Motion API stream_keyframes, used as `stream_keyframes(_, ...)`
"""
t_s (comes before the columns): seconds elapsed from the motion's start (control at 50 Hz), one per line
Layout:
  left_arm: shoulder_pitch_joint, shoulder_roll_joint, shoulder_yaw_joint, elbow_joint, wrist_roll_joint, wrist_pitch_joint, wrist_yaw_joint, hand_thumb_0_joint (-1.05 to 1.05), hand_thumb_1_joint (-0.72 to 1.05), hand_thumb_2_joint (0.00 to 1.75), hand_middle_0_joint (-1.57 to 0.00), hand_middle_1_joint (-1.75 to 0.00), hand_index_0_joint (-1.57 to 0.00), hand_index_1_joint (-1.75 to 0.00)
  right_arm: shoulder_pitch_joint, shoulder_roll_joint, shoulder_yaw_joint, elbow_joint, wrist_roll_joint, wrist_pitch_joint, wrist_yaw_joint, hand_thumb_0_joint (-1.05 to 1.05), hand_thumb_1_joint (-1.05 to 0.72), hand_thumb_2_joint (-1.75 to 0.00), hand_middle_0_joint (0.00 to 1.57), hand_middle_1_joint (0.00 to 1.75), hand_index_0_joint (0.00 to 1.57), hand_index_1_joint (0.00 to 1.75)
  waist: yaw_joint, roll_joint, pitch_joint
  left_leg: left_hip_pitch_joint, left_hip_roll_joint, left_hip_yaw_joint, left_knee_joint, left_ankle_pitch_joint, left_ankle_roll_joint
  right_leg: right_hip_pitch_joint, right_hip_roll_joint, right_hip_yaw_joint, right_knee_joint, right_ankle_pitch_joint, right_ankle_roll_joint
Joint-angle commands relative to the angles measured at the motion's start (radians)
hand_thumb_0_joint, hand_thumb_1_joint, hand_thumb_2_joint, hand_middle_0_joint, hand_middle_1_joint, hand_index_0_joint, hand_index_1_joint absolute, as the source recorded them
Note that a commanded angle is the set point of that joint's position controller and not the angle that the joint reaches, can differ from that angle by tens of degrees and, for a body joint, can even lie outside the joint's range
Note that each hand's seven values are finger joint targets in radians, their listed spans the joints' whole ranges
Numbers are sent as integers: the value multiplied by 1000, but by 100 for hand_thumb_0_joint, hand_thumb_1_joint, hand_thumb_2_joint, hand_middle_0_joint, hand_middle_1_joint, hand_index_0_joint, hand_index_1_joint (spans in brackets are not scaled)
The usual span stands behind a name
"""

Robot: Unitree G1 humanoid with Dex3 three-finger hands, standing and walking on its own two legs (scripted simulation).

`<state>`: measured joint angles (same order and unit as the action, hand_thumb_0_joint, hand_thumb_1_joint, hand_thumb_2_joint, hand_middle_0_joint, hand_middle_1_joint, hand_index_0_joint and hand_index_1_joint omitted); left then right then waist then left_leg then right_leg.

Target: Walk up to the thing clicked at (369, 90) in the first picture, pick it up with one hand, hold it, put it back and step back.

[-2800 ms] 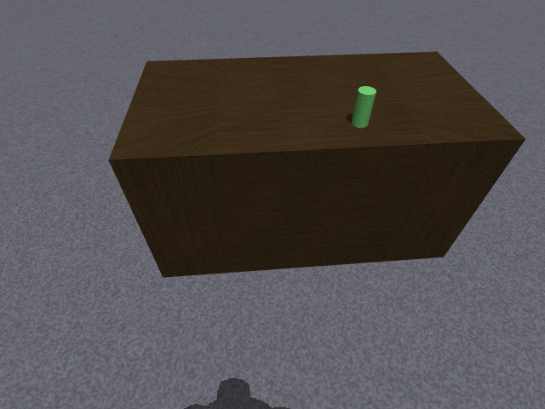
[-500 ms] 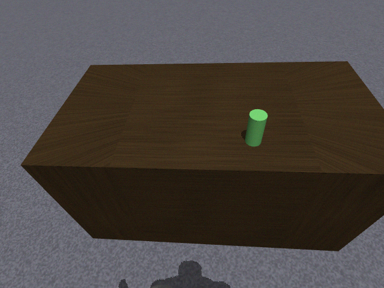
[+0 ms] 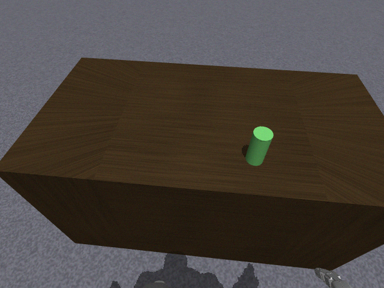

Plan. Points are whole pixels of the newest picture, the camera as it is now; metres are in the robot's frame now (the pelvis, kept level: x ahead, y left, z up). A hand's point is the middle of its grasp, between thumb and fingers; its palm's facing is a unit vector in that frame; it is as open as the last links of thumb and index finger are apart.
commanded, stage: walk up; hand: right
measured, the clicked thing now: (258, 146) +0.51 -0.16 -0.04
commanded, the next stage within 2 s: stand in 1.26 s
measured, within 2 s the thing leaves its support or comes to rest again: neither
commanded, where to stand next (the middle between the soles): +0.07 +0.02 m, yaw +0 degrees
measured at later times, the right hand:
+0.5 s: hand out of the picture +0.10 -0.25 -0.13, palm faces +0.00 +0.95 -0.33, open 7.4 cm
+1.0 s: hand out of the picture +0.12 -0.25 -0.12, palm faces -0.02 +0.95 -0.32, open 7.4 cm
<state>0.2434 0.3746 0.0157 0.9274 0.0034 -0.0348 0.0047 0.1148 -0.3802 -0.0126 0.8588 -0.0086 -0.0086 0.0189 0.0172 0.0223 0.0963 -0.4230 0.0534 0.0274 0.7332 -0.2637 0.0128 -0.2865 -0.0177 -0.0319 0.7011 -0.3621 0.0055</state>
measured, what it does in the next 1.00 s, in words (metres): stands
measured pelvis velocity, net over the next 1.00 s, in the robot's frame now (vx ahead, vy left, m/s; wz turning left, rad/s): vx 0.03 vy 0.00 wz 0.01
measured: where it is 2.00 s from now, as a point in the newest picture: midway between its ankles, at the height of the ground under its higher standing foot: outside the picture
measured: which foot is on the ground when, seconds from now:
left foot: down 0.00-1.00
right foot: down 0.00-1.00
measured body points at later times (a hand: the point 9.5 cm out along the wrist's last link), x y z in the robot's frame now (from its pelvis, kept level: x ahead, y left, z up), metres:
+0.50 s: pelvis +0.02 +0.01 +0.03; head +0.04 +0.01 +0.48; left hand +0.14 +0.32 -0.09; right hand +0.10 -0.30 -0.10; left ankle +0.08 +0.12 -0.71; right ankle +0.01 -0.14 -0.71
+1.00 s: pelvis +0.03 +0.00 +0.03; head +0.04 +0.00 +0.48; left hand +0.10 +0.32 -0.10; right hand +0.13 -0.30 -0.10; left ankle +0.08 +0.12 -0.71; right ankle +0.01 -0.14 -0.71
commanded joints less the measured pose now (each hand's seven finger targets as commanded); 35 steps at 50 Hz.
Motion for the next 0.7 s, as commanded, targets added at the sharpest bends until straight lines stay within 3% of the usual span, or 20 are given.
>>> stream_keyframes(0.0,-56,357,84,-46,26,-35,25,0,90,90,-20,-30,-20,-30,-27,-201,-70,-24,2,13,-17,0,-90,-90,20,30,20,30,-23,-167,-4,44,-6,-62,67,-231,5,-159,-336,441,-369,-22,-212)
stream_keyframes(0.02,-85,308,69,-47,17,-40,25,0,90,90,-20,-30,-20,-30,-14,-199,-69,1,7,11,-10,0,-90,-90,20,30,20,30,-41,-90,2,83,-2,-64,18,-174,5,-151,-290,348,-333,63,-191)
stream_keyframes(0.04,-109,288,59,-43,16,-42,27,0,90,90,-20,-30,-20,-30,-16,-186,-66,15,11,3,-7,0,-90,-90,20,30,20,30,-52,-73,-23,128,1,-56,-83,-54,12,-123,-237,255,-288,153,-150)
stream_keyframes(0.06,-114,269,53,-32,14,-42,25,0,90,90,-20,-30,-20,-30,6,-181,-66,41,14,-5,-7,0,-90,-90,20,30,20,30,-56,-87,-59,210,17,-67,-156,92,23,-116,-196,189,-242,246,-102)
stream_keyframes(0.08,-93,240,44,-22,9,-42,22,0,90,90,-20,-30,-20,-30,-10,-195,-69,45,9,-11,-7,0,-90,-90,20,30,20,30,-38,-72,-109,264,48,-123,-183,201,45,-97,-147,138,-214,274,-62)
stream_keyframes(0.1,-80,234,40,-11,6,-37,17,0,90,90,-20,-30,-20,-30,-29,-211,-70,44,5,-15,-5,0,-90,-90,20,30,20,30,-23,-70,-148,263,75,-165,-205,168,65,-66,-105,109,-220,189,-40)
stream_keyframes(0.12,-72,230,39,-2,4,-32,14,0,90,90,-20,-30,-20,-30,-45,-220,-67,52,7,-14,-1,0,-90,-90,20,30,20,30,-10,-62,-140,208,76,-167,-219,69,74,-24,-93,102,-248,72,-33)
stream_keyframes(0.14,-82,232,37,13,8,-29,15,0,90,90,-20,-30,-20,-30,-68,-210,-62,61,9,-9,1,0,-90,-90,20,30,20,30,-9,-63,-110,176,67,-160,-239,7,62,-7,-103,111,-272,23,-38)
stream_keyframes(0.16,-116,238,37,15,11,-28,14,0,90,90,-20,-30,-20,-30,-66,-200,-58,76,8,-7,1,0,-90,-90,20,30,20,30,-22,-75,-110,182,58,-149,-263,12,49,14,-110,116,-272,44,-44)
stream_keyframes(0.28,-128,229,29,71,-2,-24,17,0,90,90,-20,-30,-20,-30,-78,-196,-42,144,9,-12,-1,0,-90,-90,20,30,20,30,1,-21,-146,223,73,-148,-304,230,45,121,-107,82,-288,225,-38)
stream_keyframes(0.34,-168,237,29,81,-2,-18,17,0,90,90,-20,-30,-20,-30,-72,-204,-46,167,9,-8,-3,0,-90,-90,20,30,20,30,-13,-30,-159,248,63,-128,-313,255,40,145,-118,84,-314,254,-35)
stream_keyframes(0.44,-193,221,23,115,-2,-9,14,0,90,90,-20,-30,-20,-30,-95,-197,-43,200,7,-5,-4,0,-90,-90,20,30,20,30,-6,7,-134,241,77,-146,-388,170,33,157,-109,70,-353,186,-32)
stream_keyframes(0.54,-218,221,23,139,4,-7,10,0,90,90,-20,-30,-20,-30,-108,-197,-42,218,5,-4,-5,0,-90,-90,20,30,20,30,-13,5,-117,240,70,-142,-425,101,20,156,-112,74,-394,184,-29)
stream_keyframes(0.66,-222,210,25,161,5,-7,9,0,90,90,-20,-30,-20,-30,-111,-189,-43,231,5,-7,-8,0,-90,-90,20,30,20,30,-14,7,-143,278,73,-132,-423,194,18,176,-114,67,-413,228,-23)
stream_keyframes(0.68,-225,213,25,155,7,-7,8,0,90,90,-20,-30,-20,-30,-111,-190,-44,226,3,-6,-9,0,-90,-90,20,30,20,30,-18,4,-133,272,66,-125,-428,157,17,166,-115,70,-418,222,-22)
